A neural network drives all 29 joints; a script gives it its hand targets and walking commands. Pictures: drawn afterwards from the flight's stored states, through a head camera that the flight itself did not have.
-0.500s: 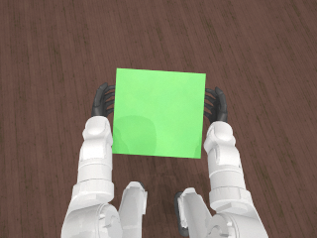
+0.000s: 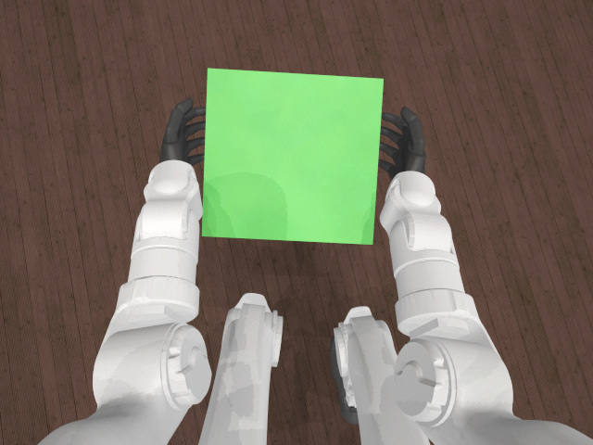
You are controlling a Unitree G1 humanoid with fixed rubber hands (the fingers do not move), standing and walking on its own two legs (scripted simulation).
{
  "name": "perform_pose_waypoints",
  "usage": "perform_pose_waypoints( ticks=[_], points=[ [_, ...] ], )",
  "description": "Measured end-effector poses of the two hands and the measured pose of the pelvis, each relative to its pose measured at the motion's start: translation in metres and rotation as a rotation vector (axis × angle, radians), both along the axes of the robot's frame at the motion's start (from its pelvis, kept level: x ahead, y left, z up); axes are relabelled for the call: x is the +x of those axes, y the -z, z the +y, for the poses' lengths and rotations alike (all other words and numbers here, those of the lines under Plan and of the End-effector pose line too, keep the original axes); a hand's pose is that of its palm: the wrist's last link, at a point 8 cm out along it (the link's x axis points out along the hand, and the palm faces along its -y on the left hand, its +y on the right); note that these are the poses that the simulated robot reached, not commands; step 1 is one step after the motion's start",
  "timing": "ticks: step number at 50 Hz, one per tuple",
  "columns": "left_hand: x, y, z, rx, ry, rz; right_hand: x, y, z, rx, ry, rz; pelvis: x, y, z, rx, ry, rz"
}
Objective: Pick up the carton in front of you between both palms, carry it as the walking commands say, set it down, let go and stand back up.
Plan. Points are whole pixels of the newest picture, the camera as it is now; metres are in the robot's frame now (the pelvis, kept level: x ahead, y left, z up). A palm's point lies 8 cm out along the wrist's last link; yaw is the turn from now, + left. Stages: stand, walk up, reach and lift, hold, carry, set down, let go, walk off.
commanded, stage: set down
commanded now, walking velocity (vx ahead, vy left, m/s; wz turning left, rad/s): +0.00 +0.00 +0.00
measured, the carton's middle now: (291, 168) +0.49 +0.06 -0.19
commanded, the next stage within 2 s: none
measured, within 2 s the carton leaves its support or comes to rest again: rests again in 1.42 s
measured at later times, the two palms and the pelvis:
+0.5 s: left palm (193, 177) +0.48 +0.23 -0.25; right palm (364, 185) +0.50 -0.07 -0.24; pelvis -0.02 -0.01 -0.11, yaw -2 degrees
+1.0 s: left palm (199, 179) +0.49 +0.23 -0.30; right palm (361, 188) +0.50 -0.07 -0.29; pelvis -0.02 -0.01 -0.14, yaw -3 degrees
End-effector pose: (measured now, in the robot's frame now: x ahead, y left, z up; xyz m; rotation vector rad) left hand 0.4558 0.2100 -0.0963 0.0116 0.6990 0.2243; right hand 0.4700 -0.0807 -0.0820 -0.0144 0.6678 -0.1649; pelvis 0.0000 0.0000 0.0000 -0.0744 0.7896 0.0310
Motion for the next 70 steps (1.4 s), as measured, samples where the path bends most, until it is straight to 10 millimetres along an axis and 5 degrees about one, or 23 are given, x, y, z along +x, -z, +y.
perform_pose_waypoints(
  ticks=[31, 70],
  points=[
    [0.028, 0.187, 0.02, 0.021, 0.051, 0.076, 0.028, 0.191, 0.016, 0.014, -0.031, 0.066, -0.021, 0.126, -0.003, -0.007, 0.052, -0.062],
    [0.044, 0.21, 0.019, -0.026, 0.11, 0.088, 0.046, 0.222, 0.006, 0.05, -0.13, 0.07, -0.018, 0.146, -0.006, 0.025, 0.079, -0.089]
  ],
)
